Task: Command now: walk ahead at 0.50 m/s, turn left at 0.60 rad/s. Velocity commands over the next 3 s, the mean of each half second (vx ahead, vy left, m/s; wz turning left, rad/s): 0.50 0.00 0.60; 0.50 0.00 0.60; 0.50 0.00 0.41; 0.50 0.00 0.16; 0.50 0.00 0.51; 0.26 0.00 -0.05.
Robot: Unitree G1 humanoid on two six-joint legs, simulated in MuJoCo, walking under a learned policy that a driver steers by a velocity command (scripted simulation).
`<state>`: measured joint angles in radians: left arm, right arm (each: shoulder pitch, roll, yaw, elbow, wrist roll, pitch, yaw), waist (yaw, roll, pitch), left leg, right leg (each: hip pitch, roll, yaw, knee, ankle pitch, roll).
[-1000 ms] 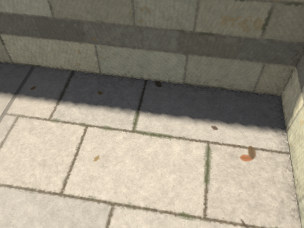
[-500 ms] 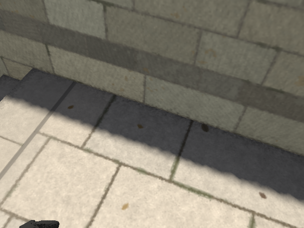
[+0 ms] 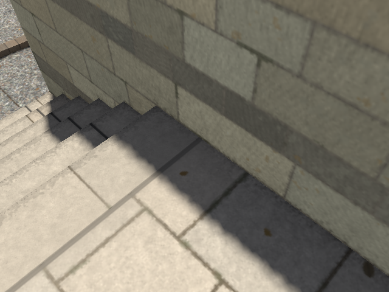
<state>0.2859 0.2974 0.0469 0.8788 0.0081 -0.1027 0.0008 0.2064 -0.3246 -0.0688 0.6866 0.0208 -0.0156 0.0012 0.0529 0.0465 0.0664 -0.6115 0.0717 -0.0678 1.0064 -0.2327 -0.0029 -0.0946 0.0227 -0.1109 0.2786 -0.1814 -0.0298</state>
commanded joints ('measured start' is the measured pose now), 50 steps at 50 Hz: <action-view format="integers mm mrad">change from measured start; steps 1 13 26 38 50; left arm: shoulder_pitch -68 -3 -208 25 -15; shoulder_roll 158 231 105 269 180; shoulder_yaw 29 37 -1 55 55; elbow -52 -51 -193 -188 -102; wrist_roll -2 -17 20 47 0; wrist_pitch -15 54 9 -35 -9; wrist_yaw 3 17 -9 -10 -2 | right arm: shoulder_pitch -22 249 77 169 -31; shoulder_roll -11 -193 -166 -63 -41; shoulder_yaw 9 -82 -40 -3 5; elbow -97 -89 -91 -49 -157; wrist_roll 0 -4 -10 0 -17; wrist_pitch -13 -2 -52 -33 -11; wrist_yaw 14 39 -6 5 17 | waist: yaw -20 -239 -63 25 -20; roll -108 -59 18 -98 -145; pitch -25 -220 -70 -339 -43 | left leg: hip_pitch -40 698 361 209 -112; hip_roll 40 -109 9 -125 17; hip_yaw -10 71 -183 -207 -3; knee -132 -449 -772 -66 -24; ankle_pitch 159 91 347 160 56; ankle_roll -1 187 250 84 -3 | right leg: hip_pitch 24 -121 -459 312 18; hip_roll -275 -236 -78 -282 -307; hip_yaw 122 -104 159 462 171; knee -152 623 455 171 -115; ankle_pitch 240 691 156 90 285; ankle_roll -155 -11 106 -151 -150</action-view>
